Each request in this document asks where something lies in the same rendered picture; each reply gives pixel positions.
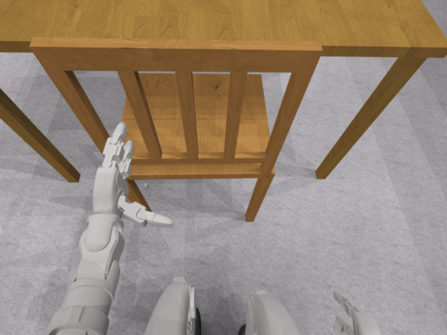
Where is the left robot forearm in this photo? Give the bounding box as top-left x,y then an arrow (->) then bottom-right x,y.
44,213 -> 124,335

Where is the table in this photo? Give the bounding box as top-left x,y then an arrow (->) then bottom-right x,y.
0,0 -> 447,183

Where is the robot left hand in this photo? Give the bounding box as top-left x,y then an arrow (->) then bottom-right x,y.
92,122 -> 173,228

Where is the robot thigh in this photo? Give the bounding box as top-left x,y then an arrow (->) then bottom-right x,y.
144,283 -> 196,335
245,295 -> 302,335

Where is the robot right thigh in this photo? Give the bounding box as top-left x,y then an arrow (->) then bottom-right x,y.
245,295 -> 302,335

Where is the chair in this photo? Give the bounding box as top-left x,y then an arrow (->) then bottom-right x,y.
29,37 -> 323,222

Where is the robot left thigh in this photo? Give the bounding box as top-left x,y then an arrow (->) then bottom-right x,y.
144,283 -> 196,335

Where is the robot right hand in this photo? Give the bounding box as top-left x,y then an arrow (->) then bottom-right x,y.
330,290 -> 382,335

